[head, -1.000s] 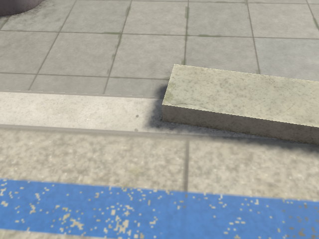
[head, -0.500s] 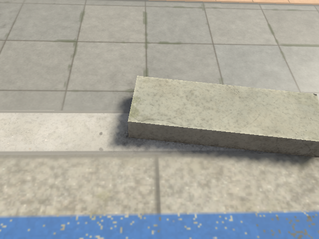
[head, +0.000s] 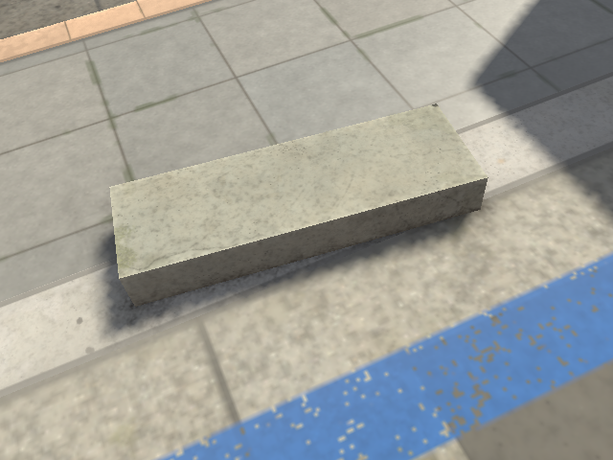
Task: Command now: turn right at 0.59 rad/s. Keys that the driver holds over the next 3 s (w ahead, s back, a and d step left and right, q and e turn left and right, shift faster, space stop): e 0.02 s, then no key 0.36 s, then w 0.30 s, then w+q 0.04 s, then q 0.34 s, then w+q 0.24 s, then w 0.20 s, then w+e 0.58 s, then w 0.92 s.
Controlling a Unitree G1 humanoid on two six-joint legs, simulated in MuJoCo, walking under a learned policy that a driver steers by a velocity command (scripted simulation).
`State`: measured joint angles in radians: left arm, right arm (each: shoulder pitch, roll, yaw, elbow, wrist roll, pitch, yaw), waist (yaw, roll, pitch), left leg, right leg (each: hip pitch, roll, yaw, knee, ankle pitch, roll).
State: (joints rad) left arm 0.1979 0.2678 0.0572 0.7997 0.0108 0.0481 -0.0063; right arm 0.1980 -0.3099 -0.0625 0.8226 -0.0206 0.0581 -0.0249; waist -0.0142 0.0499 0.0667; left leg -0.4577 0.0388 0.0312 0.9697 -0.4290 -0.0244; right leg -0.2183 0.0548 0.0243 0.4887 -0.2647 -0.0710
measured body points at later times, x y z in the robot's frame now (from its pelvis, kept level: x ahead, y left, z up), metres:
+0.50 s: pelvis +0.01 +0.02 +0.01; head +0.01 +0.04 +0.46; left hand +0.11 +0.27 -0.14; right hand +0.05 -0.25 -0.12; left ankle +0.00 +0.12 -0.74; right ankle -0.02 -0.08 -0.71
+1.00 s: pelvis +0.11 -0.05 +0.01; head +0.14 -0.07 +0.45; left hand +0.17 +0.21 -0.12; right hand +0.16 -0.31 -0.15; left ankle +0.12 +0.08 -0.66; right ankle +0.09 -0.12 -0.74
